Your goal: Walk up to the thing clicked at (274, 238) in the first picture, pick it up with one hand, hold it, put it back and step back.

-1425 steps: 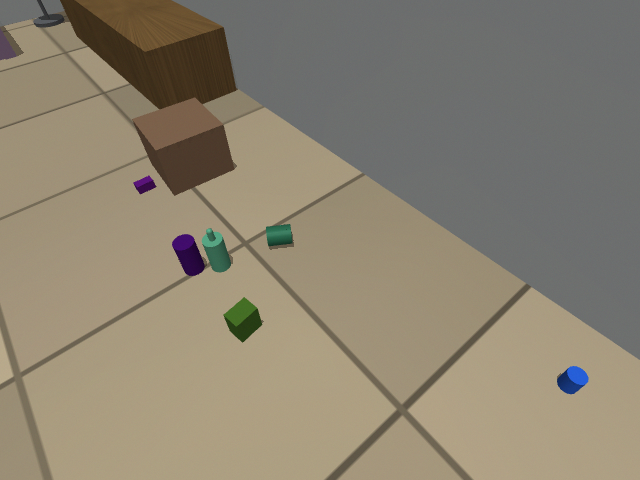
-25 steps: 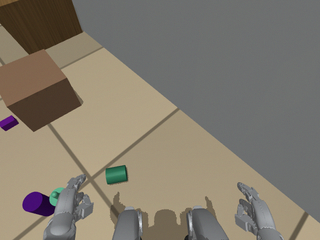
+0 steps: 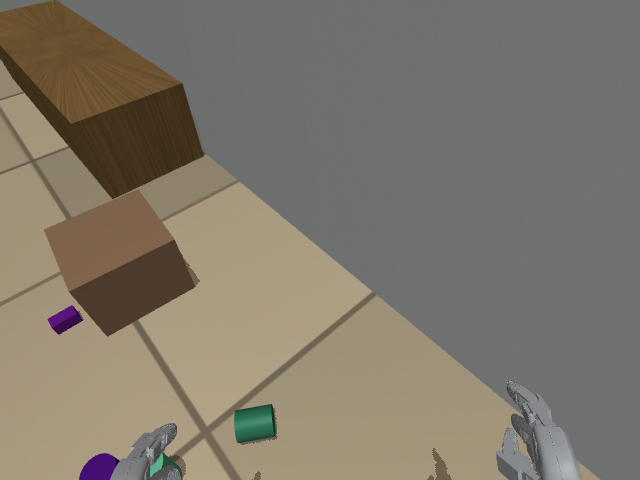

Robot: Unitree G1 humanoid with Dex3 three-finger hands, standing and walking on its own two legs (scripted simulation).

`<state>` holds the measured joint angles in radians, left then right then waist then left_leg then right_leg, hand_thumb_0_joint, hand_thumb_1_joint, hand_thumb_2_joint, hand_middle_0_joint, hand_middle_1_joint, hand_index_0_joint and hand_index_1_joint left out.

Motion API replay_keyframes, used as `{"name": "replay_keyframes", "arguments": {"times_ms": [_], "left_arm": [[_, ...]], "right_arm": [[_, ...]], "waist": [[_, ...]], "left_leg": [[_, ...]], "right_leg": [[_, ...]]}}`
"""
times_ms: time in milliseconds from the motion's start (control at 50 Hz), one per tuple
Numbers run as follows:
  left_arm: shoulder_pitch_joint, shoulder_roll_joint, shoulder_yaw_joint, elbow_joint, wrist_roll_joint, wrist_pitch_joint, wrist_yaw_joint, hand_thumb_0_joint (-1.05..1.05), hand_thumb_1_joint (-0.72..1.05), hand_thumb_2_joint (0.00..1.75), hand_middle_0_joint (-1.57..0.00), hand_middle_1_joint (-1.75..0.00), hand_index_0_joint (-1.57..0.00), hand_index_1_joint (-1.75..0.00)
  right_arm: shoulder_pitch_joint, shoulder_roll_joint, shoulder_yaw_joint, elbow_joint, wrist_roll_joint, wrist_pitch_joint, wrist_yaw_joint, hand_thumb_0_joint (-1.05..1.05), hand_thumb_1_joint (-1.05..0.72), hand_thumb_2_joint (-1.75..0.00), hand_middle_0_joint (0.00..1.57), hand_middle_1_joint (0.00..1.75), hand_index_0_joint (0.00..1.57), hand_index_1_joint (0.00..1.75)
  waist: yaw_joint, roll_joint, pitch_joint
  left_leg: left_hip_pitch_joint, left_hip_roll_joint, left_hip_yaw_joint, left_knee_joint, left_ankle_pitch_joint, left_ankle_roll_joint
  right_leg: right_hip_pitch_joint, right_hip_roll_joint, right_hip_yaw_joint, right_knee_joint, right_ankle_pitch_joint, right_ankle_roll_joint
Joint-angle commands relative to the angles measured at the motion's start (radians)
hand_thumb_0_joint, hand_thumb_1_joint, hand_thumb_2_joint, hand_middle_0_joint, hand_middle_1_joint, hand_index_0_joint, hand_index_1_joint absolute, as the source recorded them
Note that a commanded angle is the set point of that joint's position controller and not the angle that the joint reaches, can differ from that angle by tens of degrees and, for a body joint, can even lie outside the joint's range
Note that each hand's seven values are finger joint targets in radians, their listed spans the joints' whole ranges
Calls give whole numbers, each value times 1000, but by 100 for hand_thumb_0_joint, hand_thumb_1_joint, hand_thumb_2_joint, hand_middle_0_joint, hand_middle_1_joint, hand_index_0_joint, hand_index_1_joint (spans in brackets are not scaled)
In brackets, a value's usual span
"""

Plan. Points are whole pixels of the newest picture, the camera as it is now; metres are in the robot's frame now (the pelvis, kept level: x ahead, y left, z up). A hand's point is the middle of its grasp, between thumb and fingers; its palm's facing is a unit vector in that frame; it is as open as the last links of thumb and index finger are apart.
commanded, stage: home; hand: left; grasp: from above
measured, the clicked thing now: (255, 423) +0.44 +0.21 -0.67
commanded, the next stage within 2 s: stand in 1.84 s
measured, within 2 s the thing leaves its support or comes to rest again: neither
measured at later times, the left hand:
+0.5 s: hand out of the picture +0.16 +0.18 -0.05, palm faces +0.05 -0.98 -0.20, open 7.4 cm
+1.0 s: hand out of the picture +0.16 +0.18 -0.05, palm faces +0.04 -0.98 -0.20, open 7.4 cm
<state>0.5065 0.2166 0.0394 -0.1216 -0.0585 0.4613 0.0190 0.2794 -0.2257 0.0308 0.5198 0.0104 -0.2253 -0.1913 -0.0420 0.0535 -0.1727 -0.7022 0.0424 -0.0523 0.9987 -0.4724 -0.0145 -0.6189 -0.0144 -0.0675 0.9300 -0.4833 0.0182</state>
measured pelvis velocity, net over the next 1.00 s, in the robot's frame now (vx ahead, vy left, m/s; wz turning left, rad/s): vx -0.01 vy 0.00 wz -0.01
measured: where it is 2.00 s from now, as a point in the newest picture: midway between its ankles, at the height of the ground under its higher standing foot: outside the picture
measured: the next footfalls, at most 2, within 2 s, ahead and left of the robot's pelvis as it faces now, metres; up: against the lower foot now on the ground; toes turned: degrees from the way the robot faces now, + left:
none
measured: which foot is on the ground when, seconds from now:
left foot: down 0.00-1.00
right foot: down 0.00-1.00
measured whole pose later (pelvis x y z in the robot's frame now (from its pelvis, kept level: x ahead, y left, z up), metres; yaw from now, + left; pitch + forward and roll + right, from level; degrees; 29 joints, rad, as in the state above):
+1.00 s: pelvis -0.01 +0.00 +0.00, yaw +0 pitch +9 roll -3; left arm 0.49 0.22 0.03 -0.12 -0.05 0.46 0.01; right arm 0.28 -0.22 0.04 0.55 0.01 -0.25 -0.19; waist -0.04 0.05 -0.15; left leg -0.70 0.05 -0.05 1.00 -0.47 -0.02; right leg -0.62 -0.01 -0.06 0.94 -0.48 0.02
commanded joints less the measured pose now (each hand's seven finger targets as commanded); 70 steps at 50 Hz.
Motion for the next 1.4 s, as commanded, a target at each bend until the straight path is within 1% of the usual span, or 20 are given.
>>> {"name": "replay_keyframes", "arguments": {"times_ms": [0,40,180,200,240,400,440,520,580,880,920,940,1040,1120,1220,1240,1260,1340,1360,1380], "left_arm": [[-45,103,50,-196,10,-55,2,0,90,90,-20,-30,-20,-30],[-43,108,60,-191,15,-57,4,0,90,90,-20,-30,-20,-30],[-42,113,55,-195,18,-60,9,0,90,90,-20,-30,-20,-30],[-45,108,50,-194,18,-63,8,0,90,90,-20,-30,-20,-30],[-29,104,49,-183,16,-62,8,0,90,90,-20,-30,-20,-30],[-34,111,53,-185,14,-62,9,0,90,90,-20,-30,-20,-30],[-28,107,53,-176,12,-61,10,0,90,90,-20,-30,-20,-30],[-42,111,58,-179,14,-61,7,0,90,90,-20,-30,-20,-30],[-28,106,55,-182,15,-55,7,0,90,90,-20,-30,-20,-30],[-47,105,51,-187,11,-51,4,0,90,90,-20,-30,-20,-30],[-48,120,56,-202,15,-52,7,0,90,90,-20,-30,-20,-30],[-43,106,44,-183,12,-50,4,0,90,90,-20,-30,-20,-30],[-42,117,53,-202,15,-56,6,0,90,90,-20,-30,-20,-30],[-43,109,51,-194,12,-55,5,0,90,90,-20,-30,-20,-30],[-26,105,47,-192,12,-54,5,0,90,90,-20,-30,-20,-30],[-39,106,47,-205,13,-57,6,0,90,90,-20,-30,-20,-30],[-38,114,60,-200,13,-57,7,0,90,90,-20,-30,-20,-30],[-24,104,48,-190,12,-59,6,0,90,90,-20,-30,-20,-30],[-26,108,50,-204,12,-59,7,0,90,90,-20,-30,-20,-30],[-39,127,65,-232,14,-62,10,0,90,90,-20,-30,-20,-30]], "right_arm": [[-50,-118,-53,-145,-5,-69,-5,0,-90,-90,20,30,20,30],[-57,-118,-53,-146,-7,-72,-4,0,-90,-90,20,30,20,30],[-62,-116,-49,-135,-7,-75,-5,0,-90,-90,20,30,20,30],[-63,-115,-49,-135,-10,-76,-5,0,-90,-90,20,30,20,30],[-63,-113,-48,-132,-9,-76,-5,0,-90,-90,20,30,20,30],[-59,-115,-51,-128,-8,-77,-9,0,-90,-90,20,30,20,30],[-59,-115,-49,-128,-8,-79,-10,0,-90,-90,20,30,20,30],[-63,-118,-53,-127,-9,-79,-10,0,-90,-90,20,30,20,30],[-61,-115,-53,-127,-8,-82,-10,0,-90,-90,20,30,20,30],[-64,-116,-51,-129,-5,-84,-11,0,-90,-90,20,30,20,30],[-64,-115,-52,-131,-5,-85,-12,0,-90,-90,20,30,20,30],[-64,-117,-51,-130,-3,-85,-11,0,-90,-90,20,30,20,30],[-64,-115,-51,-133,-3,-85,-12,0,-90,-90,20,30,20,30],[-65,-111,-49,-129,-6,-86,-12,0,-90,-90,20,30,20,30],[-62,-112,-50,-126,-5,-84,-13,0,-90,-90,20,30,20,30],[-60,-112,-51,-129,-6,-84,-13,0,-90,-90,20,30,20,30],[-63,-111,-52,-129,-5,-83,-12,0,-90,-90,20,30,20,30],[-61,-110,-52,-130,-6,-81,-12,0,-90,-90,20,30,20,30],[-55,-113,-54,-130,-6,-80,-11,0,-90,-90,20,30,20,30],[-53,-111,-54,-125,-6,-79,-12,0,-90,-90,20,30,20,30]], "waist": [[-6,-4,-50],[-2,10,-52],[1,6,-73],[-5,-3,-64],[3,3,-61],[1,-7,-82],[4,-34,-70],[3,-13,-53],[4,-19,-64],[1,-9,-39],[4,-5,-58],[-1,-16,-39],[8,-7,-51],[1,-7,-50],[7,-1,-51],[1,5,-59],[11,3,-53],[5,0,-61],[2,-4,-77],[12,6,-79]], "left_leg": [[130,-40,12,-166,188,25],[135,-40,13,-165,193,24],[147,-41,15,-153,227,25],[138,-40,10,-155,215,26],[132,-41,10,-159,199,24],[152,-36,13,-147,265,25],[135,-39,17,-141,249,29],[133,-37,21,-154,205,25],[137,-36,23,-150,222,25],[121,-35,16,-169,135,26],[124,-35,18,-161,160,25],[117,-35,14,-165,149,27],[115,-34,13,-163,159,24],[113,-36,16,-160,143,26],[122,-32,13,-160,180,22],[127,-31,9,-162,182,22],[115,-31,8,-162,176,21],[122,-32,12,-152,203,22],[131,-31,12,-151,212,22],[133,-32,13,-150,222,21]], "right_leg": [[6,39,-9,-150,181,-16],[4,39,-9,-145,187,-17],[21,37,-3,-145,221,-15],[19,38,-6,-143,212,-14],[16,38,-7,-146,198,-15],[27,39,-3,-140,255,-14],[31,36,-1,-149,249,-9],[14,36,-1,-154,202,-11],[23,35,1,-149,219,-12],[-3,36,-1,-157,135,-14],[2,36,0,-154,156,-14],[-2,37,-1,-153,148,-13],[0,38,-3,-145,152,-17],[-2,38,0,-150,144,-14],[0,40,-4,-139,170,-16],[1,41,-4,-134,173,-17],[0,41,-7,-136,165,-17],[5,41,-4,-133,192,-16],[10,40,-2,-131,201,-17],[16,39,-3,-129,207,-18]]}}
